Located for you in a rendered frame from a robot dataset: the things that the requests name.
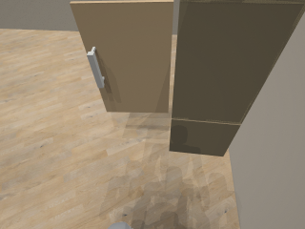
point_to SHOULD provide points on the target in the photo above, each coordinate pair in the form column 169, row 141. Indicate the cupboard door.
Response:
column 133, row 49

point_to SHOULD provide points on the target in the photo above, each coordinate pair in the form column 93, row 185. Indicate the handle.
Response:
column 99, row 79

